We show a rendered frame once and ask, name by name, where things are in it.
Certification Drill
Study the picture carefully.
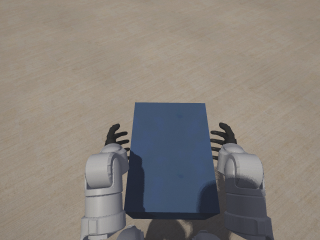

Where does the robot left hand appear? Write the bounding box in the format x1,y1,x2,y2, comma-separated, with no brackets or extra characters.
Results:
104,123,130,160

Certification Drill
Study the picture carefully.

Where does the robot left forearm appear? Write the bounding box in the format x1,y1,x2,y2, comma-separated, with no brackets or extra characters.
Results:
80,143,130,240

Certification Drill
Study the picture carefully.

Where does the robot right hand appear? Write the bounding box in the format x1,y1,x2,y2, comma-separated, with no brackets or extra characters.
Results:
210,122,237,160

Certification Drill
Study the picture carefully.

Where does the robot left shin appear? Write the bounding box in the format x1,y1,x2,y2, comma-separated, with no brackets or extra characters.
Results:
127,225,137,229

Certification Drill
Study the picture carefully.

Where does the carton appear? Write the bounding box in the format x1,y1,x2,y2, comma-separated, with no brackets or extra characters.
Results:
124,102,220,220

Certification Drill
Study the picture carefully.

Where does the robot left thigh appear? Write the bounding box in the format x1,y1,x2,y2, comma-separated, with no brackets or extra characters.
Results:
116,227,144,240

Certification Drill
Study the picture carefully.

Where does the robot right forearm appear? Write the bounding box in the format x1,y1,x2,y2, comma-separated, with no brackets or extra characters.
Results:
217,143,274,240

